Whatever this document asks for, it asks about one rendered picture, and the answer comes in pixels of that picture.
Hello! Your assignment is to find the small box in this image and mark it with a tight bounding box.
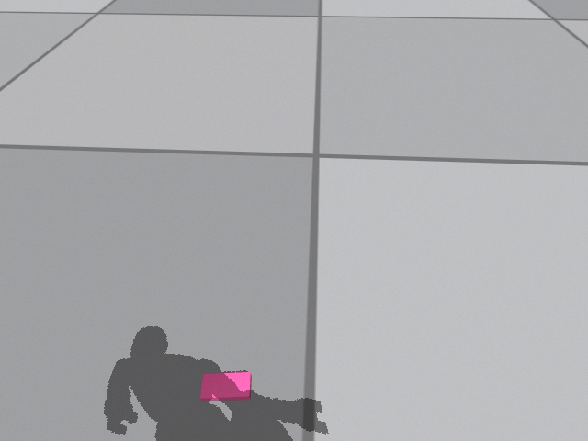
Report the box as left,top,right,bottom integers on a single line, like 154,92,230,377
200,372,252,402

